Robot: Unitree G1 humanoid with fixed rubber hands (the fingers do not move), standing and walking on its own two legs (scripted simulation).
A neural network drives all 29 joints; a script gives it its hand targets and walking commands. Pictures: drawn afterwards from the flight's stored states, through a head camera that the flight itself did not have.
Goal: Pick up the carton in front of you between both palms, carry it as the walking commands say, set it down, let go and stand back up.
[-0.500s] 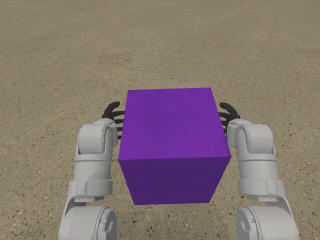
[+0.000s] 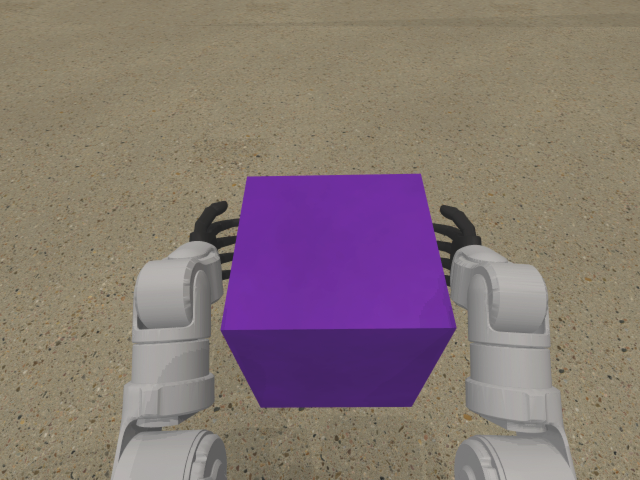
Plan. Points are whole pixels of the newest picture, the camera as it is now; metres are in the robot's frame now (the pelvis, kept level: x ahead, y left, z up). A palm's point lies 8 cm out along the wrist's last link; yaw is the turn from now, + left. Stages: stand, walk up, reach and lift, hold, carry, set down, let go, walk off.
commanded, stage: carry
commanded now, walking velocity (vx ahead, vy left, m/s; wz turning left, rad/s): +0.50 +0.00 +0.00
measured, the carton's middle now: (334, 299) +0.34 +0.00 +0.05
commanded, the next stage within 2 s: none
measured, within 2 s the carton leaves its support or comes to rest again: neither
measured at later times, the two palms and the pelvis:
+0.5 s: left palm (265, 165) +0.56 +0.11 +0.10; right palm (450, 173) +0.56 -0.19 +0.09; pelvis +0.30 -0.03 +0.00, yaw +1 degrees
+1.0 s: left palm (260, 84) +0.85 +0.16 +0.09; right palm (401, 84) +0.85 -0.14 +0.10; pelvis +0.59 +0.01 +0.00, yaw -1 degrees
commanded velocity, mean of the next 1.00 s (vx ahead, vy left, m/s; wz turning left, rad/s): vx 0.50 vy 0.00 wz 0.00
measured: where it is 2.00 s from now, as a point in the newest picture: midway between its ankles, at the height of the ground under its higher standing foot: (329, 290)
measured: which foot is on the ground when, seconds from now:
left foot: down 0.00-0.44, up 0.46-0.90, down 0.92-1.00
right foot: up 0.00-0.42, down 0.44-0.96, up 0.98-1.00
